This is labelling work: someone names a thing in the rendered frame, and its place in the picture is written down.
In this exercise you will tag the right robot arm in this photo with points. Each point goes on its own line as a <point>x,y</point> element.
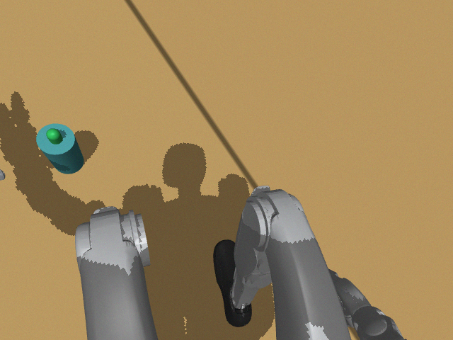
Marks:
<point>371,323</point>

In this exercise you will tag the bottle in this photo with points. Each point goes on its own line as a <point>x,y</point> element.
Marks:
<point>59,145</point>

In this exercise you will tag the right robot hand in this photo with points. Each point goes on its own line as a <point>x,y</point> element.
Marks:
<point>350,297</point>

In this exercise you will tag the right robot foot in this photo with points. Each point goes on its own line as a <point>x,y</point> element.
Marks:
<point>224,267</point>

